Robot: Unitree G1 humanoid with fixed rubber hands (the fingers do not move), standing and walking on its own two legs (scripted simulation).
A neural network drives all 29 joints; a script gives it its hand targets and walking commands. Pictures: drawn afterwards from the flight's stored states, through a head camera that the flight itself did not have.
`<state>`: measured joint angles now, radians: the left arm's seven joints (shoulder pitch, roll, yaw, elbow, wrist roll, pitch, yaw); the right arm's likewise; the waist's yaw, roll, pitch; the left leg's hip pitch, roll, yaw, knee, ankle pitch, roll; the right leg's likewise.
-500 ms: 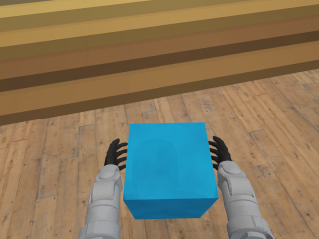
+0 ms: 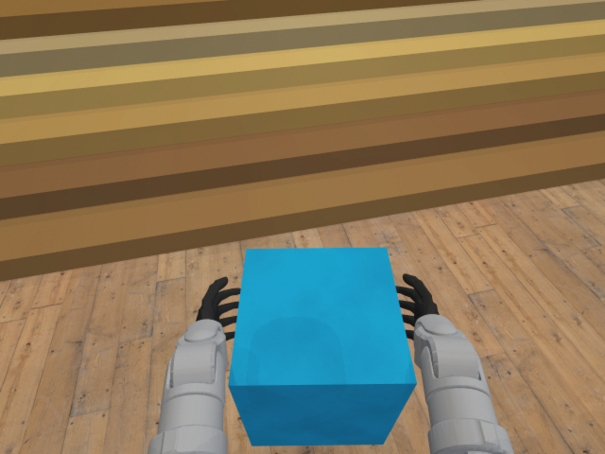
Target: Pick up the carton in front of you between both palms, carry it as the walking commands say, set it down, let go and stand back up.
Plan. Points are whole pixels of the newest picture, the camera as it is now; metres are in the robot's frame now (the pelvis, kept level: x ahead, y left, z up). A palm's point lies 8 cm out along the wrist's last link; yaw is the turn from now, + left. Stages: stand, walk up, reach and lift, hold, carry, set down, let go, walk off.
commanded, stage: reach and lift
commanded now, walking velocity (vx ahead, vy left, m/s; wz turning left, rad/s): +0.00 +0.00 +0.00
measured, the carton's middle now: (317, 350) +0.30 +0.00 -0.05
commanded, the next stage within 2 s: hold in 0.74 s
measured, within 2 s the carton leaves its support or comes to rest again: neither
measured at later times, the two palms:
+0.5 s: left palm (209, 320) +0.31 +0.15 +0.04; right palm (425, 315) +0.30 -0.15 +0.03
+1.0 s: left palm (203, 318) +0.30 +0.15 +0.06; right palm (429, 312) +0.29 -0.15 +0.06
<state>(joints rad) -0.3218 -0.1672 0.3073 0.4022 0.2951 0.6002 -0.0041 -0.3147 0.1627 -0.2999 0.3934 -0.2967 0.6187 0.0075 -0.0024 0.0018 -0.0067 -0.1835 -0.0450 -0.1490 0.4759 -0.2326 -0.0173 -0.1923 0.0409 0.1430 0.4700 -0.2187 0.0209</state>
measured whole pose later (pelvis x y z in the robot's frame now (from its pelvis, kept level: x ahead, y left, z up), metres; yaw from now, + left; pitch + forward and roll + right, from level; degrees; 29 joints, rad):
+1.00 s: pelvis +0.01 +0.00 +0.01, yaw +0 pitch -7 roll +0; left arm -0.26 -0.15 0.23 0.24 0.27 0.75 -0.01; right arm -0.26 0.15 -0.22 0.24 -0.27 0.77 0.01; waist 0.00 0.00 0.00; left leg -0.03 -0.03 -0.14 0.35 -0.19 -0.01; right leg -0.04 0.03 0.14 0.35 -0.18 0.02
